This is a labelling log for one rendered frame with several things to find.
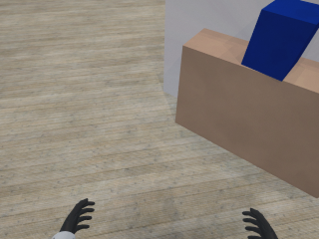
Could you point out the robot left hand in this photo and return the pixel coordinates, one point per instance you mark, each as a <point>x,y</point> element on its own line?
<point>74,218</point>

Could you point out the robot right hand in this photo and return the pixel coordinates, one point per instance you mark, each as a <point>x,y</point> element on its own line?
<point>264,229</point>

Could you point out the carton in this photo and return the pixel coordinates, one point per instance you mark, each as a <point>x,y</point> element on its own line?
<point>282,32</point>

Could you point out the pedestal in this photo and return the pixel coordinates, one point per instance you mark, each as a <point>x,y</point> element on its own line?
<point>272,124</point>

